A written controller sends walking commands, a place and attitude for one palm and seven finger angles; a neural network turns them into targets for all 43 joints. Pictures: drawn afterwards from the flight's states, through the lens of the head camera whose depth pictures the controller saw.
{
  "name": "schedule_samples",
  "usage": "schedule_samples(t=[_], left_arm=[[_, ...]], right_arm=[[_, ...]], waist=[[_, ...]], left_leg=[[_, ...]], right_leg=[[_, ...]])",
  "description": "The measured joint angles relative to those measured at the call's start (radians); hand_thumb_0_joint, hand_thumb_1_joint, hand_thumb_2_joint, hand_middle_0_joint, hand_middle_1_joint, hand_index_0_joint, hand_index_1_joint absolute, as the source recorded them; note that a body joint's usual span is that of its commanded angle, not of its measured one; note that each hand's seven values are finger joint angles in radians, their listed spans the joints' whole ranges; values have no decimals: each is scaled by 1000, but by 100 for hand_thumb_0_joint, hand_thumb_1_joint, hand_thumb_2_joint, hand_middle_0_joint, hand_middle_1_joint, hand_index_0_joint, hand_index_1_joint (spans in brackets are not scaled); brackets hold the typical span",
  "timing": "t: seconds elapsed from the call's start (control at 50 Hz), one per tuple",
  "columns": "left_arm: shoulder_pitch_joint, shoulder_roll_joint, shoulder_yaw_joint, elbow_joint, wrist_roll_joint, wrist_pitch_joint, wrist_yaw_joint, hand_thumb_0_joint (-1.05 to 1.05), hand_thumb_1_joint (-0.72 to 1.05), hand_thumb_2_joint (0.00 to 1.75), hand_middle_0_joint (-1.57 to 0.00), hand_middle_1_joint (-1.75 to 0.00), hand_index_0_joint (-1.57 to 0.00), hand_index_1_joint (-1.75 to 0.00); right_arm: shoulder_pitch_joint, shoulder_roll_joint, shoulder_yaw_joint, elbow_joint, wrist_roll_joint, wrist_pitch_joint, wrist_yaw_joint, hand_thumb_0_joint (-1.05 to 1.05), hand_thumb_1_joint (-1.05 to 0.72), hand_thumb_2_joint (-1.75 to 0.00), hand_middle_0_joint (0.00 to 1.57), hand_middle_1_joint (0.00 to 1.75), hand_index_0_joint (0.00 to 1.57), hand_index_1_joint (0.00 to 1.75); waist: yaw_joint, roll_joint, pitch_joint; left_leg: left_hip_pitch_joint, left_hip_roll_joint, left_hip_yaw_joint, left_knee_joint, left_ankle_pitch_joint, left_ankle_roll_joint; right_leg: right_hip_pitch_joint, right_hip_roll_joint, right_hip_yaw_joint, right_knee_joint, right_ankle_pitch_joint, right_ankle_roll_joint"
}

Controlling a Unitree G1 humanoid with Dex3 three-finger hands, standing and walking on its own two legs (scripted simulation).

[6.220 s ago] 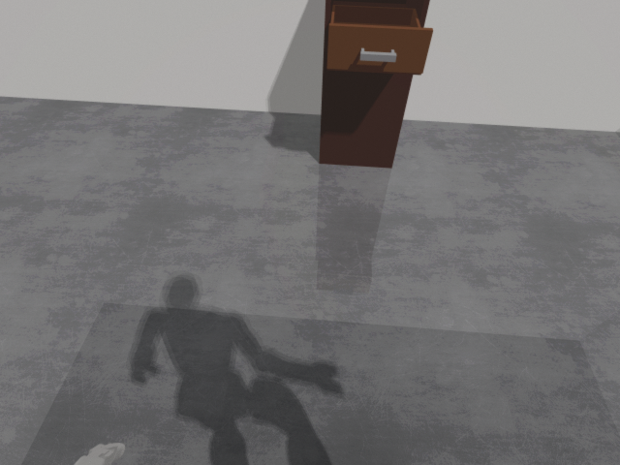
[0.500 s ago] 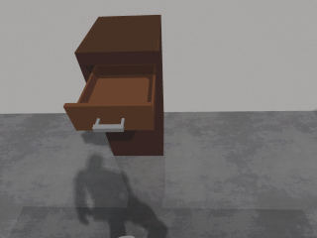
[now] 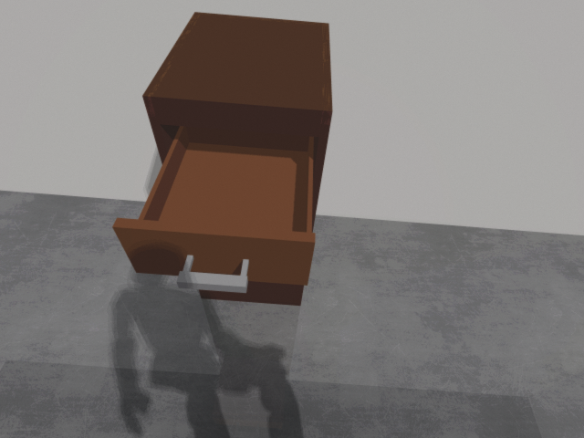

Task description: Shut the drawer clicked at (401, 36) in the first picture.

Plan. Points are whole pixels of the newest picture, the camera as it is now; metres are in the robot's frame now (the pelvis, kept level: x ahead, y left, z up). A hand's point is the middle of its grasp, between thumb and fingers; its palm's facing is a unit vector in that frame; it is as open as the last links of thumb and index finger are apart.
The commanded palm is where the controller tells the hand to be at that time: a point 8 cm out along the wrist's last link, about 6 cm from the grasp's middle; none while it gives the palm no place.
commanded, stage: come to a stop and stand still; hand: left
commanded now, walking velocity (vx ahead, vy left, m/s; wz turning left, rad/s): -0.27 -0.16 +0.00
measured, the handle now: (215, 272) +0.38 +0.17 -0.06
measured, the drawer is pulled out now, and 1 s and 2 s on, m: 0.28 0.28 0.28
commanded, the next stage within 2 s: look again from close up in 1.18 s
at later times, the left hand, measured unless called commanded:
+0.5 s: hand out of the picture +0.11 +0.16 -0.17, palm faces +0.03 -0.98 -0.21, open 7.3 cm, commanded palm none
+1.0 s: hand out of the picture +0.05 +0.20 -0.17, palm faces +0.02 -0.97 -0.24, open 7.4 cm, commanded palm none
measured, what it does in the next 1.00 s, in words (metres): steps on the spot: right foot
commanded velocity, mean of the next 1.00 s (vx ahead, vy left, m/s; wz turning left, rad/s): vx -0.06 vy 0.01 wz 0.00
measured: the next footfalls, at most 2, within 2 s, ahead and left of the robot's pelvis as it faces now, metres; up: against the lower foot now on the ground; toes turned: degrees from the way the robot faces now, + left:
right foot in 0.24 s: +0.13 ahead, -0.14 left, +0.00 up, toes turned -3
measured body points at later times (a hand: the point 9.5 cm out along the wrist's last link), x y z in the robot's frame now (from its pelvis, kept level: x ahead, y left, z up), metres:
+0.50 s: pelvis +0.02 -0.02 +0.00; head +0.05 -0.02 +0.44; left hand +0.10 +0.21 -0.15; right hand +0.02 -0.24 -0.17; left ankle +0.01 +0.09 -0.74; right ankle +0.09 -0.14 -0.73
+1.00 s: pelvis +0.04 +0.01 +0.00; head +0.05 +0.00 +0.45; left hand +0.05 +0.25 -0.15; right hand +0.09 -0.23 -0.16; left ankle +0.01 +0.09 -0.73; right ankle +0.09 -0.14 -0.73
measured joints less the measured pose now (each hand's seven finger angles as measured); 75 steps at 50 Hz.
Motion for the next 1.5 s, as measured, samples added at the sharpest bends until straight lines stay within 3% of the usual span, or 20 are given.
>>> schedule_samples(t=[0.1,0.2,0.24,0.34,0.4,0.46,0.54,0.7,0.84,1.0,1.5], left_arm=[[-99,26,3,-68,1,8,11,0,92,90,-20,-30,-19,-30],[-169,31,-11,-100,-3,17,21,0,92,90,-20,-30,-19,-30],[-176,34,-16,-107,-2,14,21,0,92,90,-20,-30,-19,-30],[-192,3,-27,-104,-6,18,20,0,92,90,-20,-30,-20,-30],[-207,-6,-22,-109,-5,26,21,0,92,90,-20,-30,-20,-30],[-218,-8,-13,-112,-5,34,24,0,92,90,-20,-30,-20,-30],[-192,21,-31,-141,-8,45,25,0,91,90,-20,-30,-20,-30],[-75,50,-48,-170,-1,41,23,0,91,90,-20,-30,-20,-30],[-39,54,-51,-145,-3,34,21,1,91,90,-20,-30,-20,-30],[-44,33,-60,-118,-9,18,23,0,91,90,-20,-30,-20,-30],[-85,0,-52,-38,-13,5,32,1,92,90,-20,-30,-20,-30]], right_arm=[[56,-26,10,32,-10,22,-1,-2,-96,-89,20,30,21,30],[92,-15,19,77,-12,60,0,-1,-93,-89,20,30,20,30],[104,-6,19,89,-8,71,3,0,-93,-90,20,30,20,30],[105,-13,8,88,-1,102,12,0,-92,-89,20,30,20,30],[113,-15,3,84,0,114,11,0,-92,-89,20,30,20,30],[122,-17,3,81,0,113,10,1,-91,-90,20,30,20,30],[140,-16,12,40,-19,111,18,1,-91,-90,20,30,20,30],[140,-68,15,-48,-23,111,28,1,-91,-90,20,30,20,30],[108,-78,31,-61,-19,88,30,1,-91,-90,20,30,20,30],[84,-69,46,-10,-11,76,24,1,-92,-89,20,30,20,30],[124,-26,51,135,-4,68,13,1,-91,-90,20,30,20,30]], waist=[[-21,3,-24],[-40,12,-19],[-40,7,-19],[-73,69,-2],[-71,78,5],[-65,74,8],[-62,31,15],[-56,57,-46],[-40,65,-52],[-31,65,-26],[-46,64,-1]], left_leg=[[64,-17,-4,-85,19,2],[82,-13,-14,-46,-21,-17],[72,-14,-5,-2,-53,-31],[36,14,-42,67,-119,-68],[8,13,-80,137,-179,-80],[25,16,-97,88,-145,-83],[33,-2,-80,59,-87,-51],[-3,-1,-75,125,-136,-32],[31,-14,-62,72,-122,-19],[92,-27,-61,2,-102,-17],[164,-16,-61,-70,-88,-30]], right_leg=[[-47,-16,5,-200,80,26],[55,-4,4,-463,139,37],[110,-2,11,-568,204,23],[101,28,-12,-564,180,-14],[94,31,-24,-581,196,-20],[78,31,-29,-581,207,-13],[55,15,-8,-543,176,-6],[38,15,2,-528,189,12],[63,9,16,-571,207,29],[113,1,18,-614,211,39],[175,16,13,-666,214,31]])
